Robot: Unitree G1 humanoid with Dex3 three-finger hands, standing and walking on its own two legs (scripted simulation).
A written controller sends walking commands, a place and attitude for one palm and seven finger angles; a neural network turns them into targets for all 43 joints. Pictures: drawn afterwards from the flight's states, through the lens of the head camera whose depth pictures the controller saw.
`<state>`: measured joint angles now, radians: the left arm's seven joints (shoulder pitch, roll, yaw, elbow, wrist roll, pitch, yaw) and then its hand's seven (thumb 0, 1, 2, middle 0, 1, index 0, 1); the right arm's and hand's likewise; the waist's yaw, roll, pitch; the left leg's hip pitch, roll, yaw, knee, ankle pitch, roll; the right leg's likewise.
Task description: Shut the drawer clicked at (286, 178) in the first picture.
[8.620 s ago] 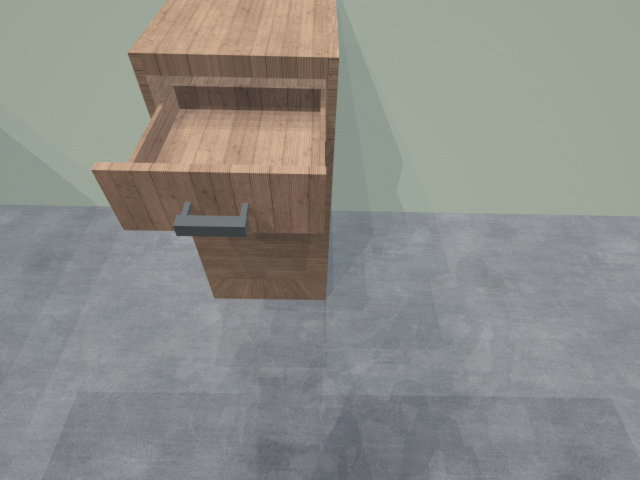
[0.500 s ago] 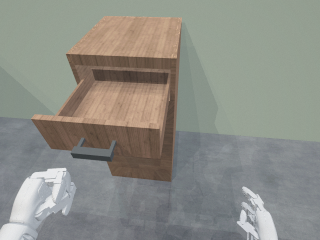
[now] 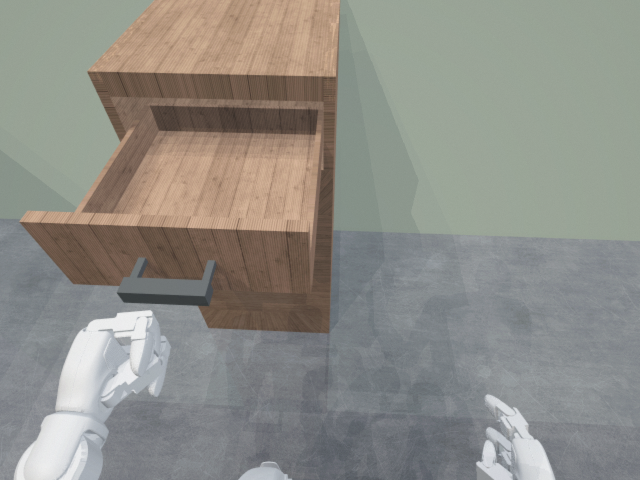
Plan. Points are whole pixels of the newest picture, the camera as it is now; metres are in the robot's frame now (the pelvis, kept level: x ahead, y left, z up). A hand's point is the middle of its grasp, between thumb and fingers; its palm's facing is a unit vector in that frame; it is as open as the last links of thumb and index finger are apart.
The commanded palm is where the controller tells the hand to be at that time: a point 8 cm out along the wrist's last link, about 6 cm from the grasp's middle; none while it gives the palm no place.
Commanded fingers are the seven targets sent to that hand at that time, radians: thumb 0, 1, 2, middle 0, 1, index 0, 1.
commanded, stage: bring the fist close to the handle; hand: left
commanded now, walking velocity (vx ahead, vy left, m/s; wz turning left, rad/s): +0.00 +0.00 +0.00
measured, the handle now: (171, 278) +0.36 +0.22 +0.05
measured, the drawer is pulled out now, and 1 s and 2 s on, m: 0.30 0.29 0.17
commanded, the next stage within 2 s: push the drawer shut in 0.62 s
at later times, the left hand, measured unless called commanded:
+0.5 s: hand (173, 350) +0.26 +0.19 +0.05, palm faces -0.01 -1.00 -0.05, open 3.3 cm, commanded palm +0.23 +0.25 +0.05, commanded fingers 0.00 0.90 0.90 -1.40 -1.60 -1.40 -1.60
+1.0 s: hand (179, 331) +0.28 +0.19 +0.05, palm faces -0.01 -1.00 -0.06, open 3.2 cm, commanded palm +0.27 +0.25 +0.05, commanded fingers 0.00 0.90 0.90 -1.40 -1.60 -1.40 -1.60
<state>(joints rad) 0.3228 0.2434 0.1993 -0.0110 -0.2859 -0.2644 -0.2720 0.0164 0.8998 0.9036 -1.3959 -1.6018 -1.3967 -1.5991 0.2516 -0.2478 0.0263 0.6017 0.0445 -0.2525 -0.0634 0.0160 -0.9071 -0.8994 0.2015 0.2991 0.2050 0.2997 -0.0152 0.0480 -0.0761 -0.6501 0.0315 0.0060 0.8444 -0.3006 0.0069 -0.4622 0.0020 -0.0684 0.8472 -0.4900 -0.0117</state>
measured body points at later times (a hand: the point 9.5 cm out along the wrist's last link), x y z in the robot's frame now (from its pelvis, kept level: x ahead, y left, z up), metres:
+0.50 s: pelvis +0.00 +0.00 -0.01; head +0.04 -0.01 +0.44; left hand +0.25 +0.24 +0.06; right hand +0.16 -0.25 -0.10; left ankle +0.07 +0.11 -0.70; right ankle -0.03 -0.11 -0.70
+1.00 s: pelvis +0.00 -0.01 -0.01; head +0.04 -0.02 +0.43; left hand +0.28 +0.24 +0.06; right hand +0.16 -0.26 -0.10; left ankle +0.07 +0.11 -0.70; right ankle -0.03 -0.11 -0.70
